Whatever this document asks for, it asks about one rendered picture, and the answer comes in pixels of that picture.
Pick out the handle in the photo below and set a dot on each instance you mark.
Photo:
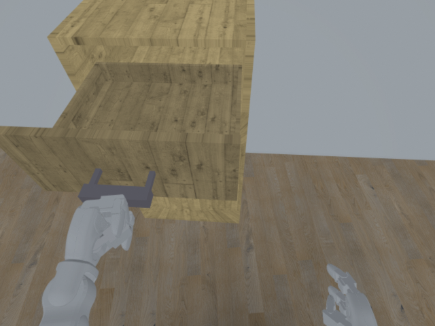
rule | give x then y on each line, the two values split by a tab
135	196

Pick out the drawer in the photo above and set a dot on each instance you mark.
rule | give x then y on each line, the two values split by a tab
129	118

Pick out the robot right hand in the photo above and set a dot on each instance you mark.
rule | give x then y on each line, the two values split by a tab
355	309

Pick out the robot left hand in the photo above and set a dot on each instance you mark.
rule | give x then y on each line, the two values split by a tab
109	216

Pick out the cabinet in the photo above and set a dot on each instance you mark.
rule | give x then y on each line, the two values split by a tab
213	32

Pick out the robot left forearm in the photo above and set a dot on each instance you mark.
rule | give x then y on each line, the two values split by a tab
69	296

